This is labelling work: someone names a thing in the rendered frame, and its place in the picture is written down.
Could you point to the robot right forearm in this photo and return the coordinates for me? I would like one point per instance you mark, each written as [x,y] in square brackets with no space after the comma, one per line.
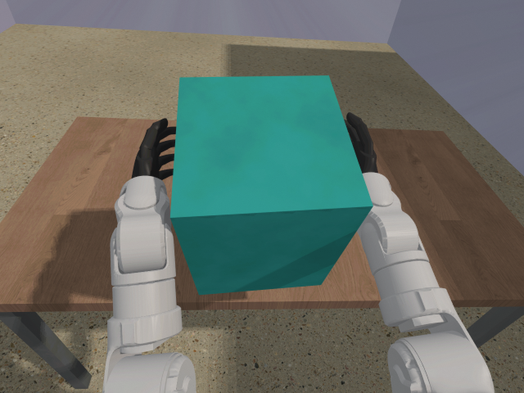
[411,298]

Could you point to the robot right upper arm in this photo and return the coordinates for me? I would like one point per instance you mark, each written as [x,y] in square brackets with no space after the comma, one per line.
[442,362]

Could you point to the carton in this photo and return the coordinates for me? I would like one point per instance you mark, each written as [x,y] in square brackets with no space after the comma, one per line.
[267,189]

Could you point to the robot right hand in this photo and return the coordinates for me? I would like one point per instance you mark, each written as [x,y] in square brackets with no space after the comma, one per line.
[362,143]

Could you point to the robot left forearm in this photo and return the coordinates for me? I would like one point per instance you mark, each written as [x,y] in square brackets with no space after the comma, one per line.
[145,313]

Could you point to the table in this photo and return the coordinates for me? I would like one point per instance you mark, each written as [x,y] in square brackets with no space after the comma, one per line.
[55,241]

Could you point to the robot left upper arm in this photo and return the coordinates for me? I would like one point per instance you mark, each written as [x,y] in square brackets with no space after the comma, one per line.
[157,373]

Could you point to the robot left hand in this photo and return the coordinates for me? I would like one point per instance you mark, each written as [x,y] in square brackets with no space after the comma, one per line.
[148,162]

